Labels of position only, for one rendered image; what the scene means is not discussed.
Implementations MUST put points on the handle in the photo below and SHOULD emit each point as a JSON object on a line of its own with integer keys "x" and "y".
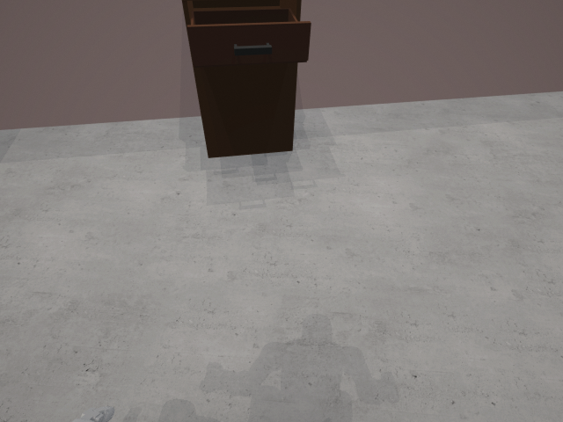
{"x": 253, "y": 50}

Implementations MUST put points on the drawer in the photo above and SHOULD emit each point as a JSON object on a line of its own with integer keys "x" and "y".
{"x": 212, "y": 35}

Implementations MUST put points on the cabinet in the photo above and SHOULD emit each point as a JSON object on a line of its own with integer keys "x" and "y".
{"x": 246, "y": 109}

